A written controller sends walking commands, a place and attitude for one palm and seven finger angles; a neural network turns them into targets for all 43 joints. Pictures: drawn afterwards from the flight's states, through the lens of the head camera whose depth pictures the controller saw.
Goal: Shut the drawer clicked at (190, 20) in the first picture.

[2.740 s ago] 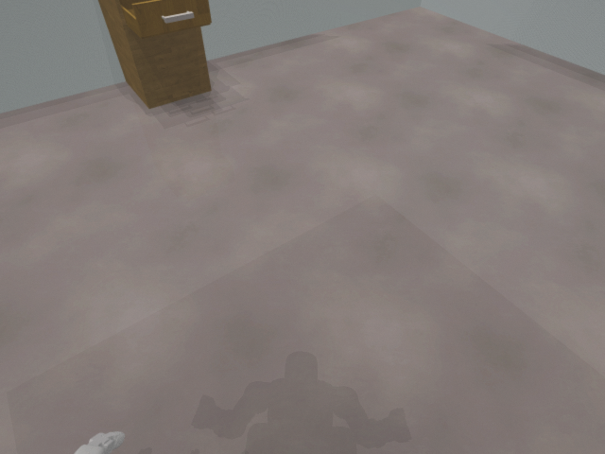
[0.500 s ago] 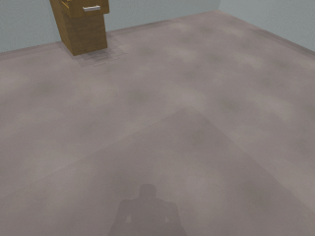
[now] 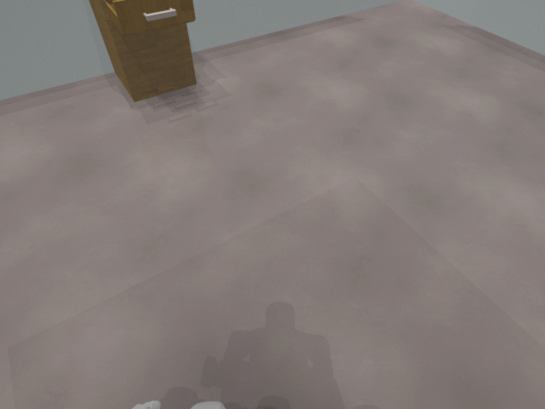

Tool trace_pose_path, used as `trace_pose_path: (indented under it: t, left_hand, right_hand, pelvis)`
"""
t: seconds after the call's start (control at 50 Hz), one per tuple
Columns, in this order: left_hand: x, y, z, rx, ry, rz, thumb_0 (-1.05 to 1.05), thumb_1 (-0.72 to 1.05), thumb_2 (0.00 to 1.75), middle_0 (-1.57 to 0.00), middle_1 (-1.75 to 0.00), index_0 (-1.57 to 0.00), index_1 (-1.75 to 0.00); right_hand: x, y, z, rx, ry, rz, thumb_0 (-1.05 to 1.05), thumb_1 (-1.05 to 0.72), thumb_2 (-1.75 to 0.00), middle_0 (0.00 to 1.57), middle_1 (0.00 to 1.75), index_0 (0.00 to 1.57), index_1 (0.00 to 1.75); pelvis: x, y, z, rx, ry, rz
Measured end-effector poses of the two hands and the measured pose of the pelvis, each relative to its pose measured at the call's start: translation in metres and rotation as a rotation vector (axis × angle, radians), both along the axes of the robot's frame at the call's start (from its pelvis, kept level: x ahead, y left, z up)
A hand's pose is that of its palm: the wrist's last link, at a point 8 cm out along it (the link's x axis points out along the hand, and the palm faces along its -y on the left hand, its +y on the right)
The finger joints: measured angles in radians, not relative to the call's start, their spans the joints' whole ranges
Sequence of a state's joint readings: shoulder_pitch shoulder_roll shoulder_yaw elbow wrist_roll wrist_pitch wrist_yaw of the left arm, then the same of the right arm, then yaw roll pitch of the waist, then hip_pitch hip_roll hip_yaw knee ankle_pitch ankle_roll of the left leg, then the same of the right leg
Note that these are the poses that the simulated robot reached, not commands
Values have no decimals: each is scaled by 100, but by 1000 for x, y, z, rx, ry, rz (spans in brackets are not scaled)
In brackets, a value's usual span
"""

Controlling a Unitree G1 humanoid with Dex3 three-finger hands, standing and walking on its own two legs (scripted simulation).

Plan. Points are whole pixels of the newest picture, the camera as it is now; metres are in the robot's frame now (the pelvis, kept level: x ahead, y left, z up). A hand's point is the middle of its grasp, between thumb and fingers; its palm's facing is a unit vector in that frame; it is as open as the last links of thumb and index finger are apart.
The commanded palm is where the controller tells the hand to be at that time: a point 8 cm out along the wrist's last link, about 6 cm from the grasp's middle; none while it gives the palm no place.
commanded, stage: walk to a spot facing it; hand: left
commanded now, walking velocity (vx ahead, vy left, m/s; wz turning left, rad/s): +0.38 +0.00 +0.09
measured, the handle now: (159, 13) +1.85 +0.59 -0.19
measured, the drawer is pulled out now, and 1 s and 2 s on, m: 0.23 0.23 0.23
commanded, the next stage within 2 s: none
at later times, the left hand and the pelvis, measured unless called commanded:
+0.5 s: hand (141, 380) +0.20 +0.23 -0.17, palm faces +0.07 -0.99 -0.13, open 7.4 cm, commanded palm none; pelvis +0.23 +0.06 +0.01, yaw +0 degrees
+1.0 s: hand (200, 225) +0.52 +0.18 -0.15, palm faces +0.07 -0.97 -0.23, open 7.2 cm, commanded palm none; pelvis +0.44 -0.01 +0.01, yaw +1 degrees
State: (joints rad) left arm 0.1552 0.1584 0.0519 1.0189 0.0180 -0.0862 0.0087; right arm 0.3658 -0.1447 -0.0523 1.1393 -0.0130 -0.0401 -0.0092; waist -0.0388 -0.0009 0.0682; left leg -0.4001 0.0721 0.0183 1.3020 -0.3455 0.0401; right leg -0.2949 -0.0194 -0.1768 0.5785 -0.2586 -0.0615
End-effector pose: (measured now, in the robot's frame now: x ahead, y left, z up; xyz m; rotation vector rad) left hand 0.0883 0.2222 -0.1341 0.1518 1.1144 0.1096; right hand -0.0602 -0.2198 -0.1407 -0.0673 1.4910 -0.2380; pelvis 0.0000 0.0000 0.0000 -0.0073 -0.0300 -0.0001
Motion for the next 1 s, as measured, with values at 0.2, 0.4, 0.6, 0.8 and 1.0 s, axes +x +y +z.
trace_pose_path:
  t: [0.2,0.4,0.6,0.8,1.0]
  left_hand:
    - [-23,25,-1,7,248,109,-1,93,90,-20,-30,-20,-30]
    - [13,43,-20,-81,439,160,0,91,90,-20,-30,-20,-30]
    - [199,69,2,-27,182,73,0,91,90,-20,-30,-20,-30]
    - [378,36,14,38,36,-65,0,91,90,-20,-30,-20,-30]
    - [417,4,17,50,21,61,-2,94,90,-21,-30,-21,-30]
  right_hand:
    - [242,-2,25,-31,-348,174,0,-91,-90,19,30,19,29]
    - [353,56,20,-33,-390,226,0,-91,-90,20,30,20,30]
    - [317,44,25,-65,-150,77,-2,-94,-90,20,30,20,30]
    - [305,47,2,59,87,-59,0,-91,-90,20,30,20,30]
    - [455,-3,-5,56,-24,30,1,-91,-90,20,30,20,30]
  pelvis:
    - [92,13,9,-26,20,24]
    - [188,56,-3,-15,-2,11]
    - [266,62,17,13,3,-2]
    - [358,27,4,36,12,-24]
    - [440,-8,8,19,-9,15]
